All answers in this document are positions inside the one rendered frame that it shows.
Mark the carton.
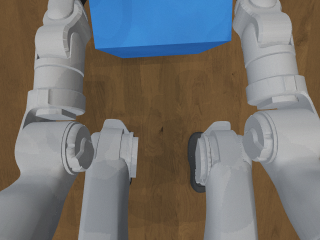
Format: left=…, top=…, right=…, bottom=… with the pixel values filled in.
left=89, top=0, right=233, bottom=58

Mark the robot left thigh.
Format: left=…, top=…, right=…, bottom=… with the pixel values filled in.
left=78, top=127, right=139, bottom=240

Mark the right robot forearm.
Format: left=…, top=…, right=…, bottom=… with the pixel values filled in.
left=232, top=0, right=320, bottom=121

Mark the robot right foot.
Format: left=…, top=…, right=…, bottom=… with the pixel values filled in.
left=187, top=132, right=206, bottom=193

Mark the robot right upper arm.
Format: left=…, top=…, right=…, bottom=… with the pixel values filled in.
left=242, top=108, right=320, bottom=240

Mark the robot left upper arm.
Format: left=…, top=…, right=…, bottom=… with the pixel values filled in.
left=0, top=121, right=95, bottom=240

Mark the left robot forearm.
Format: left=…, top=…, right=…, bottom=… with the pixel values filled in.
left=14, top=0, right=92, bottom=166

